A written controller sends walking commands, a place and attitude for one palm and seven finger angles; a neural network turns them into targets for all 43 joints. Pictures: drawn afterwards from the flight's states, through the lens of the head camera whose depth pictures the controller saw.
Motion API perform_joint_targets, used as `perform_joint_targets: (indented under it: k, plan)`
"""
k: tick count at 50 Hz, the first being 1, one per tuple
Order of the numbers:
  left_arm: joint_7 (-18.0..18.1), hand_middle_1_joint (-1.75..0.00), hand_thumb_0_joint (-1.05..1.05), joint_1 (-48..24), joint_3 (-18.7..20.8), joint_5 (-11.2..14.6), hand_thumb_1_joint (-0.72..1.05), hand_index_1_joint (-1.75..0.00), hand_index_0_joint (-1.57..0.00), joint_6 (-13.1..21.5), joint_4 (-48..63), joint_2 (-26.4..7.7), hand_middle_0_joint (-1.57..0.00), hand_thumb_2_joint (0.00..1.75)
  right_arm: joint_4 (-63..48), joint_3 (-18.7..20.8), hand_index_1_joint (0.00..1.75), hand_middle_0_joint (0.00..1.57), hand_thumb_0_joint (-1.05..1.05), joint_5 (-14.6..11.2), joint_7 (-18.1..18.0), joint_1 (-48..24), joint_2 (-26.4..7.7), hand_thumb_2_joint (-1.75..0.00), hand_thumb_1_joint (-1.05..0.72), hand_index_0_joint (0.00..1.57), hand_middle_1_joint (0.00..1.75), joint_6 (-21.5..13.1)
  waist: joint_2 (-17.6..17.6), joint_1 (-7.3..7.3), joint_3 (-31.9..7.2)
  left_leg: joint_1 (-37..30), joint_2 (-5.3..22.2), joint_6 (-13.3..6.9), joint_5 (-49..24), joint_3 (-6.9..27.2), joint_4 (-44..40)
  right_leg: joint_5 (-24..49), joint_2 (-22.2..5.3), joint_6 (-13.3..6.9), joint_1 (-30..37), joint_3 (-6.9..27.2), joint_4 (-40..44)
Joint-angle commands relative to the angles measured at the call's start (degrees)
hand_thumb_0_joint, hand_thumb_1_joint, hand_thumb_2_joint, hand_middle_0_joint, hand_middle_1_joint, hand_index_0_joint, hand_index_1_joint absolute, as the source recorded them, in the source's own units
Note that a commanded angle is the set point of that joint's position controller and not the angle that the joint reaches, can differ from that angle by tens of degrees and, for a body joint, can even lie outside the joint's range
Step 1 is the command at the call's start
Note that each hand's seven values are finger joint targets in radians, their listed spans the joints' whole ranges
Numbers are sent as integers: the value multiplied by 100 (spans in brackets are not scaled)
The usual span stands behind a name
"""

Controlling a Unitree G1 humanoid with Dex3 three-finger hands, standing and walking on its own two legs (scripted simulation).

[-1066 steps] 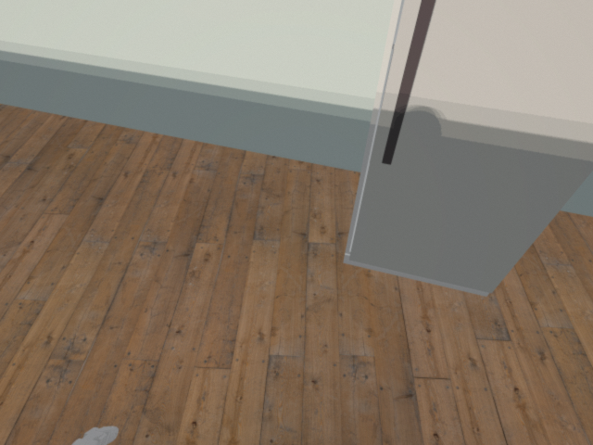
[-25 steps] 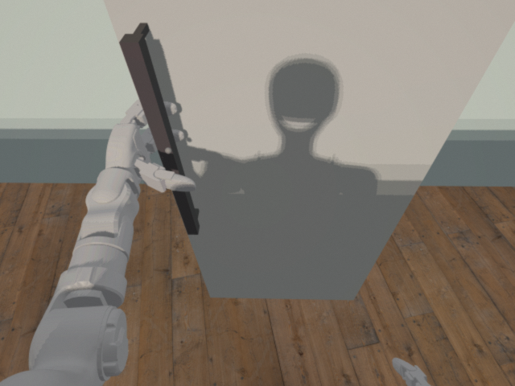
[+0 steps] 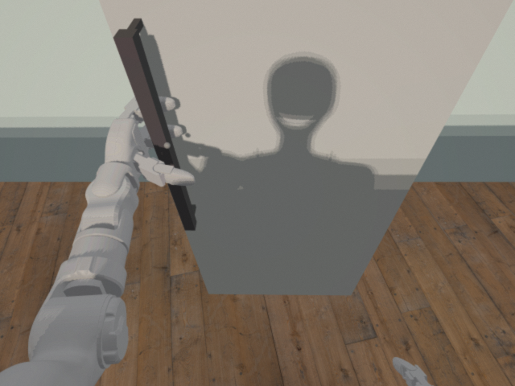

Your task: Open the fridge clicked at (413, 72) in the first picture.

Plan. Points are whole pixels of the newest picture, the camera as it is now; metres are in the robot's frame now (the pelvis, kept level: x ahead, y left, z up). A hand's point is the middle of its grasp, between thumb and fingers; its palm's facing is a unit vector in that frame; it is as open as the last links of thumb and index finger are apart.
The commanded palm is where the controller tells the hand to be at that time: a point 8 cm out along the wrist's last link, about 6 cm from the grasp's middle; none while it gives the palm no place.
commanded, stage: grip the handle and tug to test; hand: left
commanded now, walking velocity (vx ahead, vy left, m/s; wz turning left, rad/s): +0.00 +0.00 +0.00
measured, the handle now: (170, 150) +0.49 +0.17 +0.09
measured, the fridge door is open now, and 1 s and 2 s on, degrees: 0 0 5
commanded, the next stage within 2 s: pull the door a little, standing still in 1.44 s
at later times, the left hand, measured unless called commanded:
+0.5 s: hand (166, 145) +0.44 +0.15 +0.15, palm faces +0.01 -1.00 -0.01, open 8.9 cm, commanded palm +0.40 +0.20 +0.15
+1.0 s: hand (167, 144) +0.44 +0.15 +0.15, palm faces +0.02 -1.00 -0.01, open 5.9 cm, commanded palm +0.40 +0.20 +0.15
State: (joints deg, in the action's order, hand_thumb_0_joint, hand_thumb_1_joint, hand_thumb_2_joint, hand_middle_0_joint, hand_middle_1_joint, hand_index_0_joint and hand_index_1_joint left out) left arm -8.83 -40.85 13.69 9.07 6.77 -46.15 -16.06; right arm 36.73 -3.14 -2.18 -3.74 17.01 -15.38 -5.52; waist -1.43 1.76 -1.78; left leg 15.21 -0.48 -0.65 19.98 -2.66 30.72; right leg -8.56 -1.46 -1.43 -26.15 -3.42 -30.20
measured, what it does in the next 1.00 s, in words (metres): stands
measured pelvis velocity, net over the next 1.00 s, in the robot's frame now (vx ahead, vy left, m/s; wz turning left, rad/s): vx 0.01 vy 0.00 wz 0.00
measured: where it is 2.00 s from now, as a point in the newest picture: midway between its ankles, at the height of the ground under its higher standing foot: outside the picture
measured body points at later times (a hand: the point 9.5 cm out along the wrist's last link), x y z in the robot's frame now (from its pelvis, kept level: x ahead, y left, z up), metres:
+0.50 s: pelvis +0.00 +0.00 +0.00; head +0.03 -0.02 +0.45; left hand +0.43 +0.21 +0.16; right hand +0.12 -0.25 -0.11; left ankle -0.05 +0.11 -0.73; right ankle +0.07 -0.11 -0.73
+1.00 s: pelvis +0.01 +0.00 +0.00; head +0.03 -0.01 +0.45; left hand +0.43 +0.21 +0.16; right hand +0.13 -0.24 -0.11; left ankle -0.05 +0.11 -0.73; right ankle +0.07 -0.11 -0.73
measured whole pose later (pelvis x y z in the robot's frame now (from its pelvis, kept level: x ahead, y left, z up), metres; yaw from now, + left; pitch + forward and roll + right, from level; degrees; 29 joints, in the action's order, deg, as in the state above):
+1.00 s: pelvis +0.01 +0.00 +0.00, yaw +0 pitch +5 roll +0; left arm -7.0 -37.1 12.9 9.0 4.7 -40.0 -14.0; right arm 36.3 -2.5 -1.8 -2.9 17.2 -15.0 -4.8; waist -2.0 1.1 -2.6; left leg 13.8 -0.4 -0.8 20.4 -2.7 29.7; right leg -9.2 -1.3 -1.1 -25.0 -3.3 -29.7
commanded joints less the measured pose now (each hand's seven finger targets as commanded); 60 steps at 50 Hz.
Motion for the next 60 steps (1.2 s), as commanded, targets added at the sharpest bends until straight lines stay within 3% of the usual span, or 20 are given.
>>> perform_joint_targets:
  k: [1, 4, 8, 11, 16, 19, 22, 24, 27, 30, 31, 38, 40, 44, 46, 49, 51, 54, 56, 60]
  plan:
    - [-28, -120, 0, -2725, 155, 64, -50, -120, -30, 450, 1460, -1125, -30, 30, -728, 270, 30, 20, 0, -10, -38, -60, -704, -90, -90, 20, 30, -274, 76, 2, -2006, 677, -12, -50, -1148, 168, -571, 1090, 6, -38, 2226, 323, 83]
    - [-28, -122, 0, -2461, 425, 74, -36, -122, -32, 427, 1224, -1390, -32, 36, -695, 298, 30, 20, 0, -10, -39, 3, -758, -90, -90, 20, 30, -245, 397, -36, -1903, 792, 7, -66, -1115, 165, -573, 1040, 16, -26, 2252, 305, 102]
    - [-82, -125, 0, -2781, 190, 42, -17, -125, -33, 413, 1358, -1225, -33, 44, -699, 287, 30, 20, 0, -24, -40, -11, -721, -90, -90, 20, 30, -242, 119, 61, -1883, 765, -10, -69, -1011, 144, -550, 969, 11, -22, 2138, 345, 128]
    - [-63, -127, 0, -2644, 196, 92, -3, -127, -35, 491, 1682, -1159, -35, 50, -745, 306, 30, 20, 0, -10, -20, -15, -701, -90, -90, 20, 30, -276, 11, -17, -2185, 577, -8, -44, -1382, 157, -533, 1304, 29, -50, 2312, 312, 49]
    - [-52, -130, 0, -2422, 236, 99, 20, -130, -38, 351, 1405, -1169, -38, 60, -676, 302, 30, 20, 0, -22, -7, -6, -744, -90, -90, 20, 30, -243, 309, 21, -1740, 764, 14, -48, -1148, 168, -597, 1094, 25, -20, 2142, 277, 125]
    - [-13, -132, 0, -2462, 123, 46, 34, -132, -39, 322, 1598, -1051, -39, 66, -746, 300, 30, 20, 0, -15, 2, -53, -718, -90, -90, 20, 30, -227, 80, -17, -1892, 612, 0, -42, -1229, 160, -576, 1092, 22, -48, 2122, 269, 101]
    - [20, -134, 0, -2417, 272, 55, 48, -134, -41, 332, 1606, -1182, -41, 72, -726, 318, 30, 20, 0, -1, -4, -22, -726, -90, -90, 20, 30, -229, 379, -25, -1985, 670, 17, -55, -1241, 164, -574, 1153, 28, -27, 2255, 285, 98]
    - [-13, -135, 0, -2332, 156, 80, 57, -135, -42, 353, 1749, -1016, -42, 76, -785, 311, 30, 20, 0, 0, 7, -72, -704, -90, -90, 20, 30, -241, 179, -70, -2066, 557, 12, -32, -1414, 162, -561, 1292, 25, -49, 2273, 269, 51]
    - [-34, -137, 0, -2260, 229, 91, 71, -137, -43, 294, 1551, -1114, -43, 82, -737, 287, 30, 20, 0, -11, -1, -81, -719, -90, -90, 20, 30, -213, 385, -32, -1822, 728, 14, -52, -1212, 152, -578, 1192, 22, -27, 2234, 288, 105]
    - [-29, -139, 0, -2335, 173, 66, 85, -139, -44, 321, 1800, -1052, -44, 88, -797, 289, 30, 20, 0, -2, 1, -129, -677, -90, -90, 20, 30, -219, -59, -85, -1989, 555, -4, -31, -1433, 139, -560, 1337, 13, -59, 2265, 297, 58]
    - [-20, -140, 0, -2303, 195, 67, 90, -140, -45, 303, 1701, -1061, -45, 90, -761, 286, 30, 20, 0, -4, 2, -102, -675, -90, -90, 20, 30, -215, 148, -49, -1910, 566, 17, -25, -1432, 158, -557, 1325, 26, -54, 2210, 261, 69]
    - [27, -140, 0, -2379, 100, 35, 90, -140, -45, 225, 1758, -957, -45, 90, -768, 305, 30, 20, 0, 0, -3, -93, -677, -90, -90, 20, 30, -181, 242, -11, -1885, 558, 21, -27, -1427, 161, -565, 1325, 34, -37, 2162, 249, 80]
    - [38, -140, 0, -2446, -61, 17, 90, -140, -45, 234, 1885, -809, -45, 90, -770, 299, 30, 20, 0, 1, 4, -108, -654, -90, -90, 20, 30, -185, -28, 16, -1932, 421, 14, -5, -1606, 170, -542, 1416, 30, -55, 2102, 233, 57]
    - [73, -140, 0, -2244, 47, 5, 90, -140, -45, 267, 2088, -899, -45, 90, -795, 333, 30, 20, 0, 20, 28, -102, -678, -90, -90, 20, 30, -191, 180, -80, -2168, 360, 35, 17, -1912, 185, -537, 1659, 38, -64, 2312, 210, -3]
    - [62, -140, 0, -2275, -105, -3, 90, -140, -45, 255, 2166, -715, -45, 90, -786, 312, 30, 20, 0, 20, 44, -137, -637, -90, -90, 20, 30, -201, -66, -50, -2077, 280, 33, 43, -1955, 172, -526, 1670, 40, -70, 2194, 203, 10]
    - [93, -140, 0, -2070, 79, -1, 90, -140, -45, 242, 2026, -906, -45, 90, -789, 328, 30, 20, 0, 20, 29, -142, -687, -90, -90, 20, 30, -193, 288, -98, -1979, 412, 50, 4, -1768, 184, -564, 1539, 48, -62, 2266, 206, 35]
    - [68, -140, 0, -2328, -161, 12, 90, -140, -45, 204, 1959, -650, -45, 90, -761, 298, 30, 20, 0, 3, 24, -141, -659, -90, -90, 20, 30, -202, 228, 21, -1759, 420, 39, -1, -1551, 198, -587, 1357, 49, -52, 2069, 192, 96]
    - [93, -140, 0, -2084, 26, -9, 90, -140, -45, 219, 2160, -819, -45, 90, -807, 323, 30, 20, 0, 22, 21, -156, -659, -90, -90, 20, 30, -202, 89, -134, -2087, 334, 19, 16, -1778, 185, -572, 1511, 34, -79, 2291, 197, 26]
    - [59, -140, 0, -1957, -103, 22, 90, -140, -45, 162, 2144, -621, -45, 90, -804, 303, 30, 20, 0, 18, 40, -181, -630, -90, -90, 20, 30, -212, 104, -103, -1992, 331, 32, 31, -1894, 170, -563, 1648, 37, -72, 2258, 183, 29]
    - [13, -140, 0, -1482, 113, 58, 90, -140, -45, 98, 2338, -822, -45, 90, -885, 310, 30, 20, 0, 8, 45, -270, -648, -90, -90, 20, 30, -172, 243, -222, -2020, 423, 45, 7, -1948, 135, -594, 1775, 27, -72, 2478, 215, 18]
